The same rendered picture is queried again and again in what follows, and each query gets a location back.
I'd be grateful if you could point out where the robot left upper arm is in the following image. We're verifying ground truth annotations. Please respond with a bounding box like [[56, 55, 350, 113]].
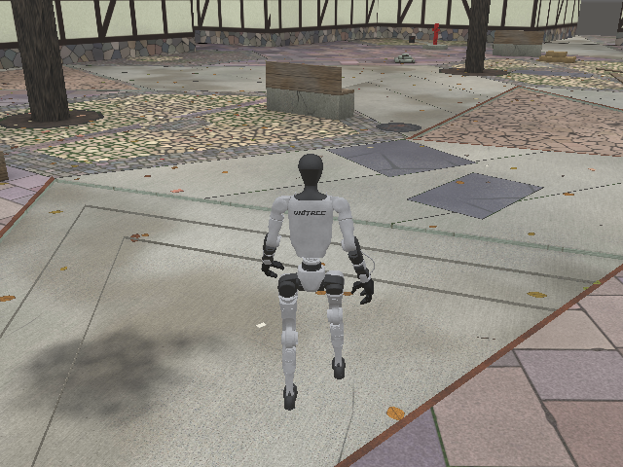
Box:
[[266, 196, 291, 248]]

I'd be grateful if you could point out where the robot right thigh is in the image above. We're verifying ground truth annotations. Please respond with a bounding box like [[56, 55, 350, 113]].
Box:
[[324, 270, 345, 325]]

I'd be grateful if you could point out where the left robot forearm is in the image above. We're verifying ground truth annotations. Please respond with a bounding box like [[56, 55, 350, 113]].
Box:
[[262, 233, 276, 265]]

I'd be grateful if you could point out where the robot left thigh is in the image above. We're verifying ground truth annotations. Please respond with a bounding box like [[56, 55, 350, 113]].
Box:
[[277, 272, 298, 348]]

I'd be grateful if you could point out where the robot right upper arm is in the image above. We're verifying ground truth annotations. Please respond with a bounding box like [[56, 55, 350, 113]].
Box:
[[331, 196, 356, 252]]

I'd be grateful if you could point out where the right robot forearm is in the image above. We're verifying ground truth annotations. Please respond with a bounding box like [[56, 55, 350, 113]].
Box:
[[348, 236, 371, 283]]

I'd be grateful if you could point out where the robot right hand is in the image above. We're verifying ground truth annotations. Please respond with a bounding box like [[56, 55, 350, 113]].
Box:
[[351, 274, 374, 305]]

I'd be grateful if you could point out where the robot thigh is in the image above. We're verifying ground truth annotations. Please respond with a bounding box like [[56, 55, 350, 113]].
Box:
[[324, 270, 345, 325], [277, 272, 298, 348]]

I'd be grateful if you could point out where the robot left hand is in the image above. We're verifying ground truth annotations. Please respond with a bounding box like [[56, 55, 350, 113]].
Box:
[[261, 261, 284, 278]]

